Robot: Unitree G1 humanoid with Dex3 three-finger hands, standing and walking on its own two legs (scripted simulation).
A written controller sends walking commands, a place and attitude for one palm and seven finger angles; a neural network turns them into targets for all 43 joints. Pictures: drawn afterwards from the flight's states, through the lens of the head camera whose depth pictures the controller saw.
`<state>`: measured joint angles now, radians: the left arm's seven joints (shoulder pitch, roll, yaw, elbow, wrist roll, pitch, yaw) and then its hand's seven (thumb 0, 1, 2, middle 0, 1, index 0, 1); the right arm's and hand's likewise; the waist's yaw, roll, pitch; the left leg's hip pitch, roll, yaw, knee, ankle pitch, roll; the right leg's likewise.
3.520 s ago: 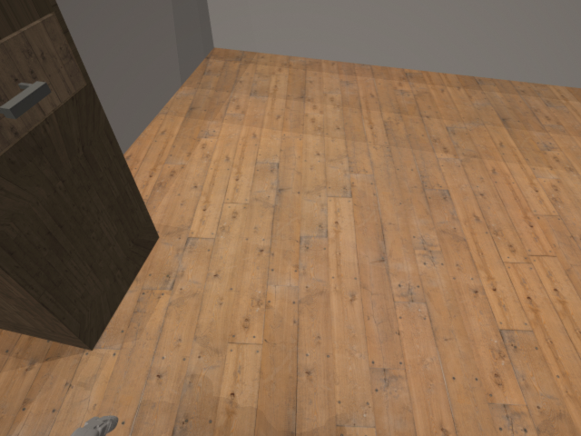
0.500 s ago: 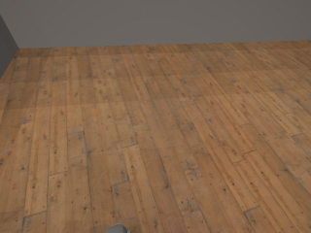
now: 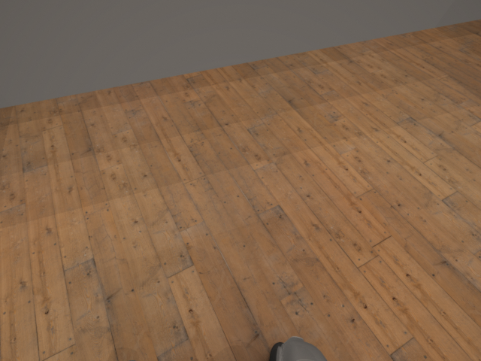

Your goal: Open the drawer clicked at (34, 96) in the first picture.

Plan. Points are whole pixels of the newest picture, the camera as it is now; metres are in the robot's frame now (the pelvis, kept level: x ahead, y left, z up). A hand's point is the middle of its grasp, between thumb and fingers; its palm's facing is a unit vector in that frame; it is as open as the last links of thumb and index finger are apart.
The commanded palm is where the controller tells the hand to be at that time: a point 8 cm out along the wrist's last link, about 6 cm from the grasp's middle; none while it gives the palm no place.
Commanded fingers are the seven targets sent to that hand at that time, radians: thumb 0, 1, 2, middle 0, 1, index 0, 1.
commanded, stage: walk to a spot facing it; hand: left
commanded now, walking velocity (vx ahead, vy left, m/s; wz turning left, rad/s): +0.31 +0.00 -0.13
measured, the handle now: out of the picture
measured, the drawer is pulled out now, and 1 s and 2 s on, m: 0.00 0.00 0.00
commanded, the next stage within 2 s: turn to face it in 0.08 s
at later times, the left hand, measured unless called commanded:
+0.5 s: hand (149, 344) +0.18 +0.19 -0.20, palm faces +0.19 -0.97 -0.13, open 7.4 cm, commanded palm none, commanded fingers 0.00 0.90 0.90 -0.20 -0.30 -0.20 -0.30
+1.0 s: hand (128, 300) +0.25 +0.24 -0.14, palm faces +0.39 -0.88 -0.27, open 7.4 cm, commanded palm none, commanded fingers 0.00 0.90 0.90 -0.20 -0.30 -0.20 -0.30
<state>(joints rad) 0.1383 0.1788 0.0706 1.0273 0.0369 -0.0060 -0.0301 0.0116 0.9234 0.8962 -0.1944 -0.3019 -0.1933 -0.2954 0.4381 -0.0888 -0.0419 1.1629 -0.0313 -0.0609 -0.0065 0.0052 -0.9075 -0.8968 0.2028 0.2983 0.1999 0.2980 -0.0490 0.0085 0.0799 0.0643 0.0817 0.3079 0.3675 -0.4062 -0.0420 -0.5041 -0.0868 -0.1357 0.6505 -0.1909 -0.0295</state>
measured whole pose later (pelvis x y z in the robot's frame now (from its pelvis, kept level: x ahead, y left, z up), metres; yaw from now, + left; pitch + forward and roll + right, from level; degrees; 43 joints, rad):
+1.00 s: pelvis +0.21 +0.00 +0.00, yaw +24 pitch +2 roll -1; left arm 0.13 0.22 0.07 0.87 0.01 0.04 0.02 0.01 0.91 0.90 -0.20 -0.30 -0.20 -0.30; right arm 0.22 -0.23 -0.09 0.94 -0.03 0.05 0.01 0.01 -0.90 -0.90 0.20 0.30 0.20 0.30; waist -0.05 0.04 0.05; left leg -0.39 -0.09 -0.10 0.47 -0.10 0.06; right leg -0.34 -0.02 0.00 0.71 -0.42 0.06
